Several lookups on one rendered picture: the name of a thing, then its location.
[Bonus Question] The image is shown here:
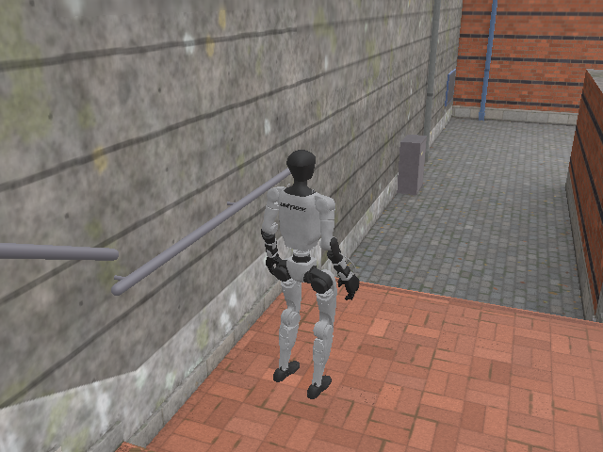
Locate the left robot forearm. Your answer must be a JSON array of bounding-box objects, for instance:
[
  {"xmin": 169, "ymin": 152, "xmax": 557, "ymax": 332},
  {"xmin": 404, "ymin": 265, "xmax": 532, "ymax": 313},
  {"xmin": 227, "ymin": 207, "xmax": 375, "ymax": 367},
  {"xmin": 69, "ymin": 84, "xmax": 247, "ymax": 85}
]
[{"xmin": 261, "ymin": 229, "xmax": 278, "ymax": 258}]

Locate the right robot forearm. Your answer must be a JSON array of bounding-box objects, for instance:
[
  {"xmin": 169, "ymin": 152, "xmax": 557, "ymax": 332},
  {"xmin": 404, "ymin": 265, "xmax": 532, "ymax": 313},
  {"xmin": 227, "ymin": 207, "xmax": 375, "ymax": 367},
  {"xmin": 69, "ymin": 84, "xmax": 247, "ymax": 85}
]
[{"xmin": 327, "ymin": 237, "xmax": 352, "ymax": 281}]

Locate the robot right hand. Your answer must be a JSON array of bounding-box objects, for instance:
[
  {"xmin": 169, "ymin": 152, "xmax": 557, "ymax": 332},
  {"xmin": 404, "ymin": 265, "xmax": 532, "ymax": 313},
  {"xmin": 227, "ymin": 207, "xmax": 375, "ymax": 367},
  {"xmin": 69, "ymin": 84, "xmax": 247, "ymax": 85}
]
[{"xmin": 338, "ymin": 274, "xmax": 360, "ymax": 300}]

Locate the robot left hand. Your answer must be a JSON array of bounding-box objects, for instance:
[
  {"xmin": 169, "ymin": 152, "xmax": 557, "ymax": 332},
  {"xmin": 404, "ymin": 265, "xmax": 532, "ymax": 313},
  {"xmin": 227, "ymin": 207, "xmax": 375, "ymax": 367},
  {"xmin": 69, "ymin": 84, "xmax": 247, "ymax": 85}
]
[{"xmin": 266, "ymin": 253, "xmax": 282, "ymax": 275}]

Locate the left robot thigh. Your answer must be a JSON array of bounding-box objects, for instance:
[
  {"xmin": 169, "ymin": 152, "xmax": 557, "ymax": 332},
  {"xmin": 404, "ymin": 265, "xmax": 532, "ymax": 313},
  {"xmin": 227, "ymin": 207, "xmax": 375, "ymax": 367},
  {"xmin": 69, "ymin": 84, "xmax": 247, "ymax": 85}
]
[{"xmin": 273, "ymin": 258, "xmax": 302, "ymax": 327}]

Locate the robot left foot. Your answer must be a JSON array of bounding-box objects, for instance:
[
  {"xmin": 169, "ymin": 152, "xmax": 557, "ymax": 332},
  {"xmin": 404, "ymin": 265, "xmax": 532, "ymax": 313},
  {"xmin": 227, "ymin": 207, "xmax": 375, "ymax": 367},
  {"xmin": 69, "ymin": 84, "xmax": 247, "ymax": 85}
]
[{"xmin": 273, "ymin": 361, "xmax": 300, "ymax": 382}]

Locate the robot left upper arm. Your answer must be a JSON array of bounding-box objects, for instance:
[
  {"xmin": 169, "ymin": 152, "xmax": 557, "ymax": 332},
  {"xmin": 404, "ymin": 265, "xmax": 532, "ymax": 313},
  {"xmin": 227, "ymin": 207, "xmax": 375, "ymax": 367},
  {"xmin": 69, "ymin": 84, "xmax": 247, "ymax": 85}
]
[{"xmin": 262, "ymin": 186, "xmax": 285, "ymax": 234}]

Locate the robot right upper arm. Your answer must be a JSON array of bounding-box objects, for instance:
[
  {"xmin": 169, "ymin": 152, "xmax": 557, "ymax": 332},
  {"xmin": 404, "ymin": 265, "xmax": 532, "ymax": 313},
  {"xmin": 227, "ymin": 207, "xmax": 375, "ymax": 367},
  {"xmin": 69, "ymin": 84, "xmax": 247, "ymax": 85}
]
[{"xmin": 315, "ymin": 194, "xmax": 335, "ymax": 250}]

